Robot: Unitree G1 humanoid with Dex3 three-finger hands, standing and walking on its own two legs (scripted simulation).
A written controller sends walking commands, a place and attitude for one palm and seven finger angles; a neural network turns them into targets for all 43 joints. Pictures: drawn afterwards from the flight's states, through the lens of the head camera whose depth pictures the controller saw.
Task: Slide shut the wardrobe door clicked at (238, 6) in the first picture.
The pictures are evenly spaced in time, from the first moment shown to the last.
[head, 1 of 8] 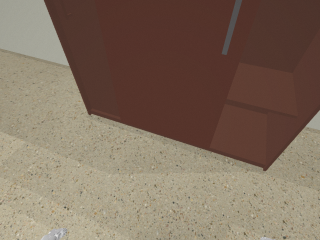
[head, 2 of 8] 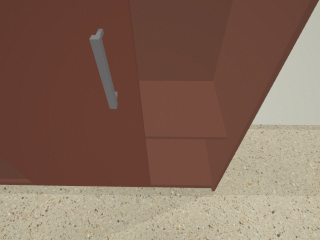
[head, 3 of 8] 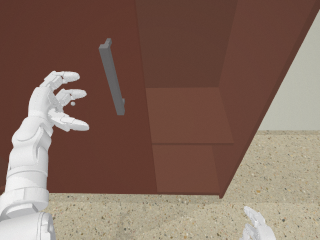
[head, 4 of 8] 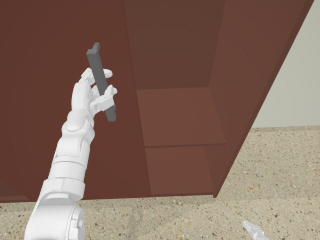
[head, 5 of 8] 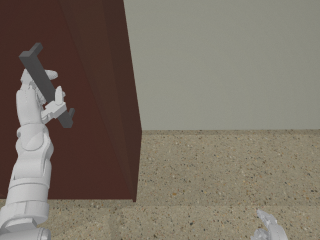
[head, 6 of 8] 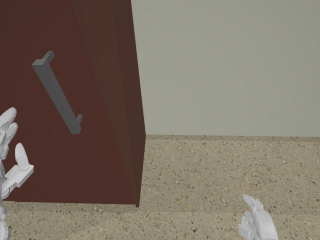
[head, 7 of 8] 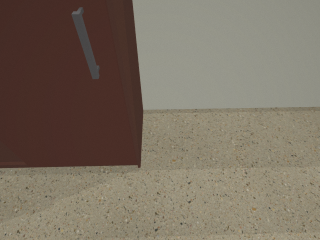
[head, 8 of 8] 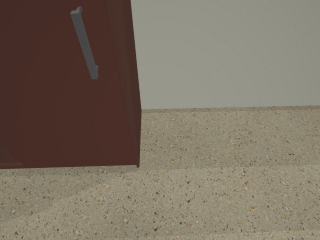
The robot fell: no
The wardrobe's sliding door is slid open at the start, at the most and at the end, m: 0.39 0.39 0.00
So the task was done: yes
